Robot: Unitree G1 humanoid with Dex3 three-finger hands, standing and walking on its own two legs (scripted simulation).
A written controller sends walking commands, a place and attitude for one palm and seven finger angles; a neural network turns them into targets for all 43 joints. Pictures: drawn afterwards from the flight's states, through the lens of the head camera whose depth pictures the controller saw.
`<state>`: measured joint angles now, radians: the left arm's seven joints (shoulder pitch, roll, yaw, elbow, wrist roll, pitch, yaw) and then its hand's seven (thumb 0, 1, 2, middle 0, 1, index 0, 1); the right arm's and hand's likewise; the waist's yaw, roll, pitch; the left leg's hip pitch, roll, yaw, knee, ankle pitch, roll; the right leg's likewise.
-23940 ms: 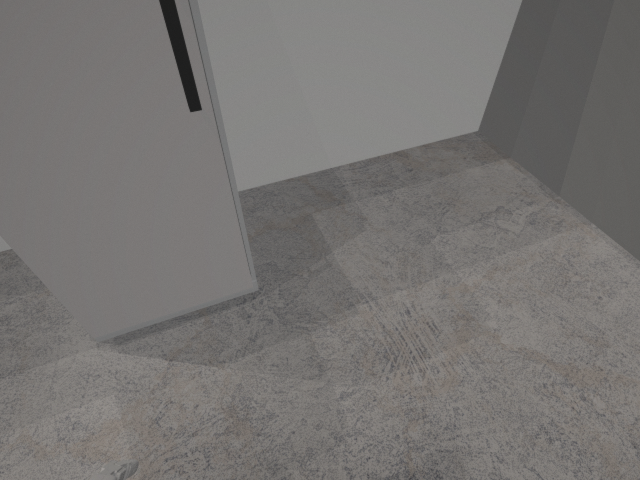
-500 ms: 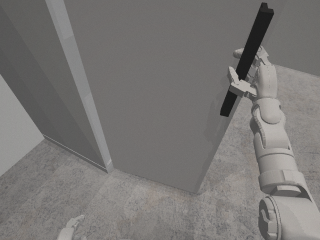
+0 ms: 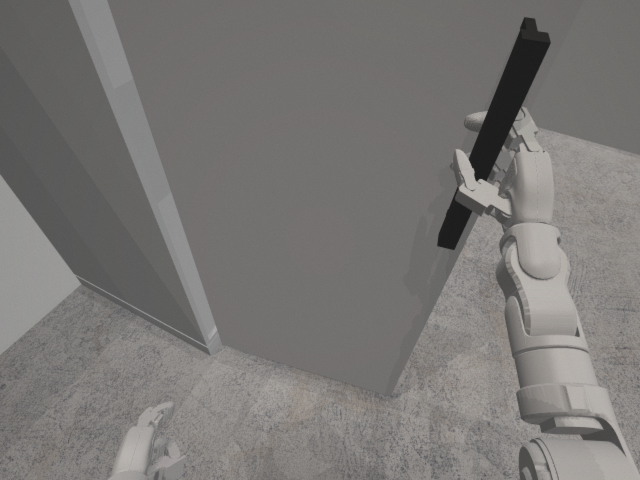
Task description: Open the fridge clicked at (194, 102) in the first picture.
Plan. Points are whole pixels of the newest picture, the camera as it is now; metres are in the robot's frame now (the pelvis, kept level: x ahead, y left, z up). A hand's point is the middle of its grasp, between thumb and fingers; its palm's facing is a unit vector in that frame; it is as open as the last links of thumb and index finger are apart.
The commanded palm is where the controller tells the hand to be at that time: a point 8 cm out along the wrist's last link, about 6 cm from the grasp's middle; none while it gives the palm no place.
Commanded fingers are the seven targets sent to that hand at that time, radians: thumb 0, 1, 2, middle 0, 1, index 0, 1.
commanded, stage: stop walking and hold the door back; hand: right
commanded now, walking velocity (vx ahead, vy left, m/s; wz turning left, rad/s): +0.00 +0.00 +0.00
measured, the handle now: (480, 151) +0.46 -0.14 +0.21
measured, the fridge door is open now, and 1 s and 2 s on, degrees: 79 77 77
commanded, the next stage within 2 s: loosen the grip on the handle in 0.04 s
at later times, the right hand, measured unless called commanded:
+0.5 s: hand (472, 177) +0.42 -0.12 +0.20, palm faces +0.10 +0.98 -0.15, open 12.6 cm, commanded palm +0.38 -0.17 +0.19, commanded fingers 0.00 0.55 -0.20 0.33 1.25 0.33 1.25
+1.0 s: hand (503, 181) +0.42 -0.16 +0.19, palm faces +0.04 +0.99 -0.16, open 14.7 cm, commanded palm +0.40 -0.22 +0.19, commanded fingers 0.00 0.55 -0.20 0.25 1.15 0.25 1.15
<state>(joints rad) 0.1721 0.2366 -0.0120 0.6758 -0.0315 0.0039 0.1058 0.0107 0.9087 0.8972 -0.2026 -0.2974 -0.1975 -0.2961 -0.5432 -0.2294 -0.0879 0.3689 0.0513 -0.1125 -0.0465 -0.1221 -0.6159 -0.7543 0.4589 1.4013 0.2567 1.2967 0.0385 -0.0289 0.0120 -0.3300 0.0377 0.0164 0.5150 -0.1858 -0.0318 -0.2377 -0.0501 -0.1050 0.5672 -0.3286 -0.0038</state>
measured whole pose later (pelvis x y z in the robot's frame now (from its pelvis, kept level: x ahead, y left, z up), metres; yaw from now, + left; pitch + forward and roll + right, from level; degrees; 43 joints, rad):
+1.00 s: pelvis -0.01 +0.02 +0.00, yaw -2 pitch +3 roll +0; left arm 0.26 0.25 -0.02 0.66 -0.04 -0.11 0.04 0.01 0.91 0.90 -0.20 -0.30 -0.20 -0.30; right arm -0.71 -0.37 -0.21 0.71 0.08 -0.28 0.16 -0.01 0.56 -0.20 0.32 1.18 0.26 1.15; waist 0.04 0.02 -0.02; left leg -0.40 0.03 0.05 0.51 -0.16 0.00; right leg -0.31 -0.05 -0.07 0.53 -0.28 0.02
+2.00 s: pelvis +0.00 +0.02 +0.00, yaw -3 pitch +0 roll +0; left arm 0.21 0.25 -0.06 0.60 -0.04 -0.13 0.06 0.01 0.91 0.90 -0.20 -0.30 -0.20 -0.30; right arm -0.27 -0.33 -0.25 0.20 0.21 -0.13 0.29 -0.01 0.56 -0.19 0.26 1.15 0.26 1.15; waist -0.06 -0.02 -0.05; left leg -0.32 0.04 0.08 0.55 -0.22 0.00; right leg -0.24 -0.05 -0.04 0.57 -0.33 0.02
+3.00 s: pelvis +0.00 +0.01 +0.01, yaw -4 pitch -6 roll +1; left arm 0.19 0.23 -0.07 0.64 0.01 -0.18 0.06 0.01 0.91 0.90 -0.20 -0.30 -0.20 -0.30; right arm 0.16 -0.31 -0.27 -0.28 0.10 0.09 -0.04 -0.01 0.30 -0.32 0.25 1.00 0.25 1.00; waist -0.10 -0.02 0.00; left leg -0.15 0.05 0.08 0.44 -0.18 -0.02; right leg -0.08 -0.04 -0.04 0.48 -0.29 0.01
